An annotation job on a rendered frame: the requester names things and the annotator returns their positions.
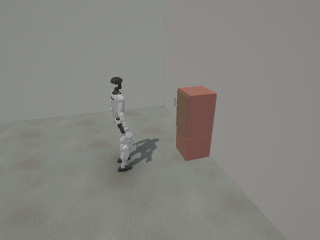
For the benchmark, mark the cupboard door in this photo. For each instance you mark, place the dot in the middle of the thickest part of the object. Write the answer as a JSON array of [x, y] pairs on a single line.
[[182, 112]]

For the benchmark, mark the right robot hand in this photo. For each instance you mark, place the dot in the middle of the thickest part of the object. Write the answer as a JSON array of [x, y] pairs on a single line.
[[129, 135]]

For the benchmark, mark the robot right forearm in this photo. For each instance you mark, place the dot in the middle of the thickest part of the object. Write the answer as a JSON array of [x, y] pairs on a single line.
[[123, 122]]

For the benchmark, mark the robot head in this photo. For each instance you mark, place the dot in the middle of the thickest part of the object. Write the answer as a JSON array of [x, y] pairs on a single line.
[[116, 80]]

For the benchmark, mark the right robot foot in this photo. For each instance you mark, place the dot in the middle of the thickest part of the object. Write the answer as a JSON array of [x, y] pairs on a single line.
[[120, 169]]

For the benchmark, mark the right robot upper arm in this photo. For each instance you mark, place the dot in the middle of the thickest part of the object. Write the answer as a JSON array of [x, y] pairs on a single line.
[[120, 101]]

